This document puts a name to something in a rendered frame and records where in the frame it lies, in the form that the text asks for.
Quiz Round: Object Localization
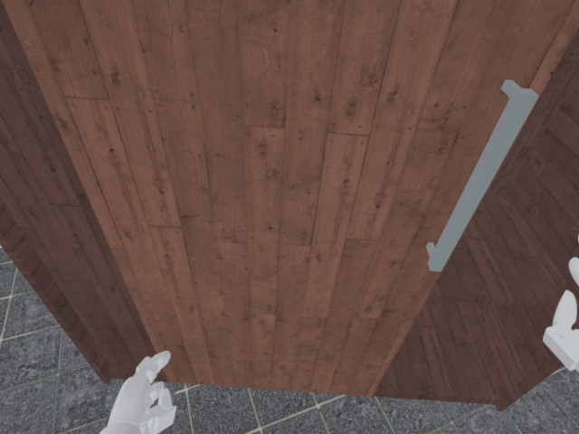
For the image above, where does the robot right hand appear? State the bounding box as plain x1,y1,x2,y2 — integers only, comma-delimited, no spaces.
543,235,579,372

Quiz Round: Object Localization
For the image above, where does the wardrobe door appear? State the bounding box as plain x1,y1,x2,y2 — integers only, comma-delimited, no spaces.
2,0,579,397
0,0,163,370

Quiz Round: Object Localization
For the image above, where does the robot left hand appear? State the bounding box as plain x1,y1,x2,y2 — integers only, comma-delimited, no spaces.
107,351,176,434

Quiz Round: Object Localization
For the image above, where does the handle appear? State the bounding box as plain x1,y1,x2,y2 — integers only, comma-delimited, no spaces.
426,80,539,272

